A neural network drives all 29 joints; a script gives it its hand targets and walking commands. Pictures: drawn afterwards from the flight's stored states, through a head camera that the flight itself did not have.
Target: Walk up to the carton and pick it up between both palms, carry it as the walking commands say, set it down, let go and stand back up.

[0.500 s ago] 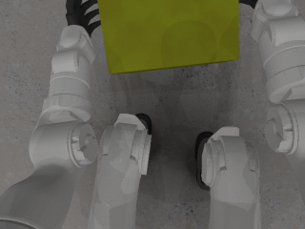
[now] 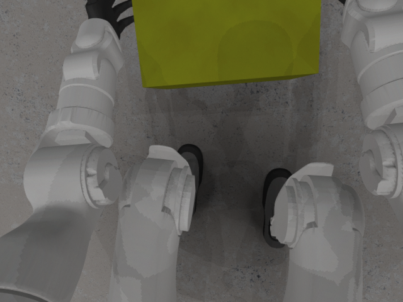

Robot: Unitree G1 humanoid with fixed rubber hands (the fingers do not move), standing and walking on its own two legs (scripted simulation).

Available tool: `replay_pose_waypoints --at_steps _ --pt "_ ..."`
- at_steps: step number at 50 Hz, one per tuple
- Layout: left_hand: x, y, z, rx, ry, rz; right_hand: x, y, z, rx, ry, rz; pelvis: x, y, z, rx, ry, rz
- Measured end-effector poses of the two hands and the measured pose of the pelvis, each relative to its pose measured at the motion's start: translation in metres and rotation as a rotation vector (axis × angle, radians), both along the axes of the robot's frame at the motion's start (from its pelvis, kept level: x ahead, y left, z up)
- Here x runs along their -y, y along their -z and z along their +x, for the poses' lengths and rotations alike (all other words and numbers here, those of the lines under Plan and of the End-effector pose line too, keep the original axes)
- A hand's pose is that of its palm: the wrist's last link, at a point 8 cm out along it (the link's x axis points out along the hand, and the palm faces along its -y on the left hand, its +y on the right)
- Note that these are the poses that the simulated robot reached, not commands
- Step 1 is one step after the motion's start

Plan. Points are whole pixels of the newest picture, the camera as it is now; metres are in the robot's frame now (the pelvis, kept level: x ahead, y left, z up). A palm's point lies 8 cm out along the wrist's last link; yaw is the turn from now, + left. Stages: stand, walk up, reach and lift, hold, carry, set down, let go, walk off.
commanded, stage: set down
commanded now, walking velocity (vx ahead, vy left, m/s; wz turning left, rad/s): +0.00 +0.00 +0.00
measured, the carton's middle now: (223, 3) +0.56 +0.06 -0.26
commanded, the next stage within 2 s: none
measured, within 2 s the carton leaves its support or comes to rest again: rests again in 0.36 s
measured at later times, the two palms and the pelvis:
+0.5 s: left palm (108, 21) +0.51 +0.24 -0.18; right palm out of the picture +0.56 -0.13 -0.20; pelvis +0.00 +0.00 -0.01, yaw +0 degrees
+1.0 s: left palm (109, 24) +0.51 +0.24 -0.19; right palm out of the picture +0.56 -0.13 -0.21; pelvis +0.00 +0.01 -0.01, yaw +0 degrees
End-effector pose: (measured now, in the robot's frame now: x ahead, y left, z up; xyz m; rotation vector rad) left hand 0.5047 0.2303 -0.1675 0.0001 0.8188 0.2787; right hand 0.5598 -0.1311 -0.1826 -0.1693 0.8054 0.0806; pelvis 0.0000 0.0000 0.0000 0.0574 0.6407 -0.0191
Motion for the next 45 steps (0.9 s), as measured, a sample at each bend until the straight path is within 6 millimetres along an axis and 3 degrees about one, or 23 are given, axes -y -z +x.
replay_pose_waypoints --at_steps 13,45 --pt "-0.004 0.012 0.004 -0.013 0.006 0.009 -0.003 0.017 -0.003 -0.011 -0.009 0.008 -0.002 0.004 0.002 0.019 -0.001 -0.001" --pt "-0.006 0.026 0.005 -0.031 0.016 0.014 -0.004 0.022 0.000 0.006 -0.019 0.050 -0.005 0.014 0.000 0.054 0.002 -0.004"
